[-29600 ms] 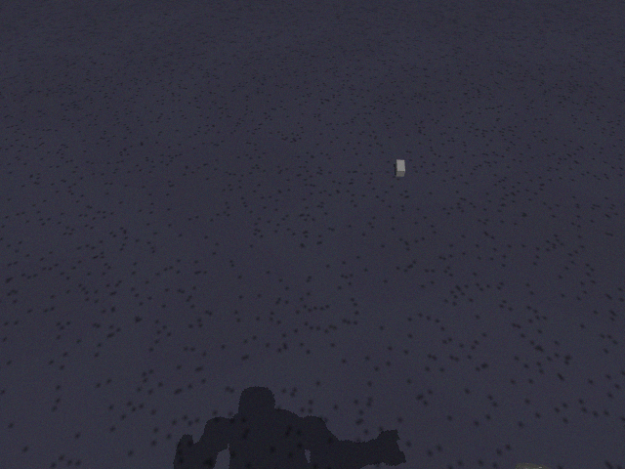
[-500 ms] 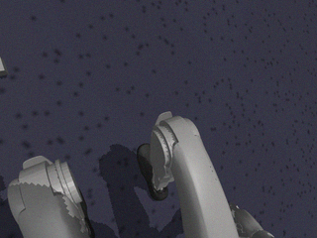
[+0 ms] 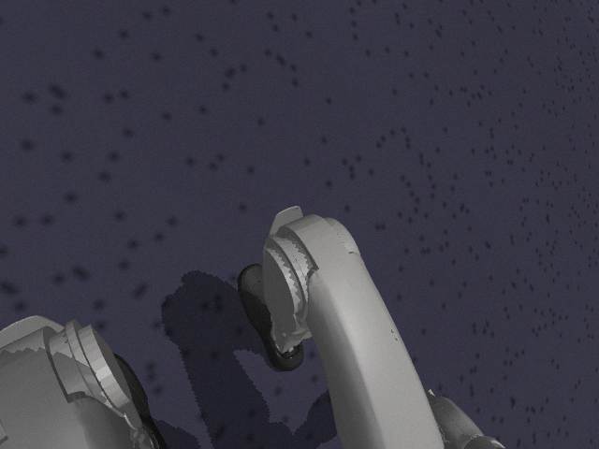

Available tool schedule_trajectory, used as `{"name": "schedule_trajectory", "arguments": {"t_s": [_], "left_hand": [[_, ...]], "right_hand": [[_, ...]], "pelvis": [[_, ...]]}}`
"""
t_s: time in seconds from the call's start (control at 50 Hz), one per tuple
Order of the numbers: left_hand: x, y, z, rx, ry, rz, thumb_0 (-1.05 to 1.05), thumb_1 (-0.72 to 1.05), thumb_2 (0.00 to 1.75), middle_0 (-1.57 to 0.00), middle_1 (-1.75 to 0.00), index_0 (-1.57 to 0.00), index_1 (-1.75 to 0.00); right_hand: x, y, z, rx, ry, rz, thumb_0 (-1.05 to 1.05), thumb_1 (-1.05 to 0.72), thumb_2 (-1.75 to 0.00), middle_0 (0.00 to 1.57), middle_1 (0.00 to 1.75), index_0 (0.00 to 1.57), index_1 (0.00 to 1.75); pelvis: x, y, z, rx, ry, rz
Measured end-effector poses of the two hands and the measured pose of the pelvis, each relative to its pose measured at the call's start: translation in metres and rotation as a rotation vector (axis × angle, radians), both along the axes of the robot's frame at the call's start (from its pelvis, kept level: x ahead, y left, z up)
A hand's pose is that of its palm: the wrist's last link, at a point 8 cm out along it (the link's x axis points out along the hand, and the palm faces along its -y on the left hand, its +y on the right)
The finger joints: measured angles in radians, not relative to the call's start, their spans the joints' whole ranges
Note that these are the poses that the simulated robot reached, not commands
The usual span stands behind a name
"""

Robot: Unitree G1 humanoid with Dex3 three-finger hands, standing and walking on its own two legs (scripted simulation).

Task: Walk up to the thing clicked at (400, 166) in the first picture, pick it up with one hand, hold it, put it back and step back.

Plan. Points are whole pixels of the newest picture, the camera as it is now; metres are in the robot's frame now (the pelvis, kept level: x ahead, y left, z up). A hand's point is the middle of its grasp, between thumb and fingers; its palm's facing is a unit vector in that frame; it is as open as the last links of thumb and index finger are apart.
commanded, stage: rest palm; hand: left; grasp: from above
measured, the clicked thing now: out of the picture +0.55 +0.29 -0.30
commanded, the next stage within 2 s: close in 1.20 s
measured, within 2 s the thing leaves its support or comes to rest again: neither
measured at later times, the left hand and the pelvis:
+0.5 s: hand out of the picture +0.53 +0.29 -0.24, palm faces -0.45 -0.10 -0.89, open 11.7 cm; pelvis +0.00 +0.01 -0.01, yaw -2 degrees
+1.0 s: hand out of the picture +0.53 +0.28 -0.26, palm faces -0.43 -0.09 -0.90, open 11.8 cm; pelvis +0.00 +0.01 -0.01, yaw -3 degrees
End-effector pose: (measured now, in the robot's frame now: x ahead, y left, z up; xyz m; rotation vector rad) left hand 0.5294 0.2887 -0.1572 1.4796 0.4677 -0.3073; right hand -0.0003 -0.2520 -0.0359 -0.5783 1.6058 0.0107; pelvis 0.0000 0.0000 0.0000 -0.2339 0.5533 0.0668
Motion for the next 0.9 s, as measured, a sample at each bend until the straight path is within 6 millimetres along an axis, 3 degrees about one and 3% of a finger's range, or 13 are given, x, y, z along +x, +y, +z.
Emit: {"name": "schedule_trajectory", "arguments": {"t_s": [0.48,0.9], "left_hand": [[0.005,0.003,-0.028,0.003,-0.029,0.047,0.0,-0.1,0.66,-0.39,-0.7,-0.41,-0.68],[0.002,-0.005,-0.038,-0.005,-0.046,0.022,0.0,-0.12,0.7,-0.41,-0.69,-0.4,-0.69]], "right_hand": [[0.0,0.01,0.004,0.003,0.009,0.035,-0.01,-0.9,-0.9,0.21,0.3,0.2,0.3],[0.006,0.02,0.002,0.031,-0.007,0.08,-0.01,-0.9,-0.9,0.21,0.3,0.2,0.3]], "pelvis": [[0.004,0.005,-0.006,-0.031,-0.01,-0.02],[0.002,0.008,-0.007,-0.046,-0.026,-0.025]]}}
